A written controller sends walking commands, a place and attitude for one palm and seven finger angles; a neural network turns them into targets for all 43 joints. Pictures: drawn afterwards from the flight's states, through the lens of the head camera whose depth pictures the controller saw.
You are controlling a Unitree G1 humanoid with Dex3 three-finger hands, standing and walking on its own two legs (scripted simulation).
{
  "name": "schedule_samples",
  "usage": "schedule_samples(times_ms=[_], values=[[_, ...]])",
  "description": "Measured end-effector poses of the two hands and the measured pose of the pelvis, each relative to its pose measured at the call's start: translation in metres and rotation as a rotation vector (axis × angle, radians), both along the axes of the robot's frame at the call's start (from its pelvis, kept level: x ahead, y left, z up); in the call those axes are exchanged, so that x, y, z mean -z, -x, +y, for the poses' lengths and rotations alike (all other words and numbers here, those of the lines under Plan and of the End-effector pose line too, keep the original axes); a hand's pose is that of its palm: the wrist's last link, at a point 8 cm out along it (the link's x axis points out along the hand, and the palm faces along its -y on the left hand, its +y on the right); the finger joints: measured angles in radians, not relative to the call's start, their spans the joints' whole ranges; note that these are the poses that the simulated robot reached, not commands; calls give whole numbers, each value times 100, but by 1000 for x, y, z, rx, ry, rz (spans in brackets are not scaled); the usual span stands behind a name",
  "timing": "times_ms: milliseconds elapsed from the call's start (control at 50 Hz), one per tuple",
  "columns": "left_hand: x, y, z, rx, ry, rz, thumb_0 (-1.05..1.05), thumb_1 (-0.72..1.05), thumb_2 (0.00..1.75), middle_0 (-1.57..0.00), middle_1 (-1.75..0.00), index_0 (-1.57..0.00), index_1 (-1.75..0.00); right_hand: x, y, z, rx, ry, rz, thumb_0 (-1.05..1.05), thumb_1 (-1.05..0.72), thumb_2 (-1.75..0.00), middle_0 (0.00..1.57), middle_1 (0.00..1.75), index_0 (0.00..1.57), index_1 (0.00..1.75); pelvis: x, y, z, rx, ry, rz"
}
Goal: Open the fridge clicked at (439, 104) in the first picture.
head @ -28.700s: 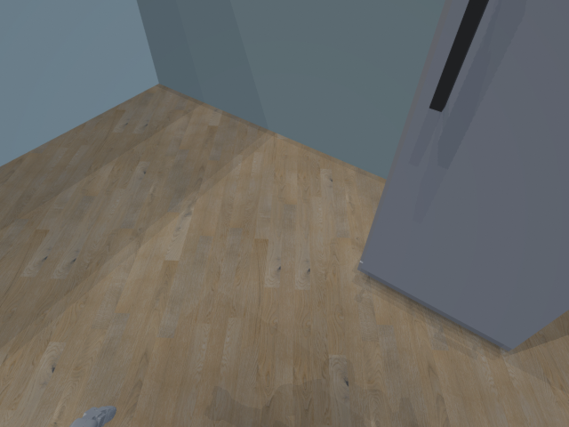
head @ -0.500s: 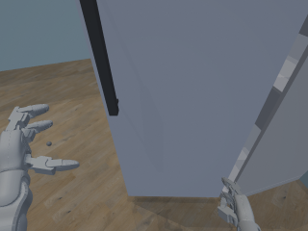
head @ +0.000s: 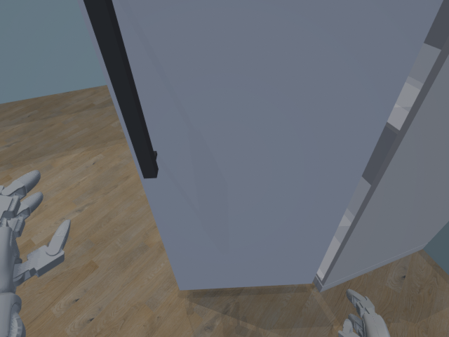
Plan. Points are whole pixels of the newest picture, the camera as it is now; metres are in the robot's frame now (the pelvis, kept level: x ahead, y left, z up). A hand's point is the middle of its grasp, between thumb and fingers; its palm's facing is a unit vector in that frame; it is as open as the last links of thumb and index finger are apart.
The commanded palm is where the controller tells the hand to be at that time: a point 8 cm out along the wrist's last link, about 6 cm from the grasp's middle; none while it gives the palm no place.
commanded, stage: draw the hand back to the body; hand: left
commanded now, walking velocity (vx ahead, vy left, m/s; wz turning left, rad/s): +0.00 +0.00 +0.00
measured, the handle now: (130, 90) +0.43 +0.21 +0.25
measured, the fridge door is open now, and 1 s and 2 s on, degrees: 72 72 72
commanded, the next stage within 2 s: step back with the hand held close in 0.42 s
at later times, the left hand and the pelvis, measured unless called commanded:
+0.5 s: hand (46, 244) +0.19 +0.27 +0.15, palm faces +0.50 -0.79 -0.35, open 7.4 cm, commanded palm +0.14 +0.30 +0.17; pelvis +0.00 +0.00 +0.00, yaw +1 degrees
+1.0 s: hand (0, 284) +0.13 +0.30 +0.15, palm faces +0.45 -0.76 -0.47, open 7.4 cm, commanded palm +0.07 +0.33 +0.17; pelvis -0.06 +0.03 -0.01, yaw +0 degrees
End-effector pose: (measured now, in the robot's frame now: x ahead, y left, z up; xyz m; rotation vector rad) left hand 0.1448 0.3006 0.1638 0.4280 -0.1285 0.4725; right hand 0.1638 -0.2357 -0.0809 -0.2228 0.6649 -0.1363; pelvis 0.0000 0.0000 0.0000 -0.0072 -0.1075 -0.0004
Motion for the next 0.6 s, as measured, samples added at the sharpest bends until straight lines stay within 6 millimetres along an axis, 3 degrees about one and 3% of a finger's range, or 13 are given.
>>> schedule_samples(times_ms=[160, 280, 420, 600], values=[[4, 7, 6, -50, 25, 7, 1, 77, 84, -22, -37, -21, -37, -9, -31, 18, -71, -2, -48, 1, -90, -90, 20, 30, 20, 30, 0, -4, 2, -14, 0, 5], [-3, 4, 6, -55, 21, -24, 1, 85, 88, -21, -32, -21, -32, -11, -41, 32, -109, -23, -59, 1, -90, -90, 20, 30, 20, 30, 0, -6, 3, -20, -1, 4], [-5, 2, 5, -47, 15, -15, 1, 89, 90, -21, -30, -21, -30, -6, -35, 36, -111, -45, -35, 1, -90, -90, 21, 30, 20, 30, -1, -6, 2, -18, -2, 4], [-3, 4, 2, -36, 3, 3, 2, 89, 90, -21, -30, -21, -30, 1, -17, 21, -81, -24, 21, 1, -90, -90, 21, 30, 20, 30, 0, -1, -1, -22, 6, 21]])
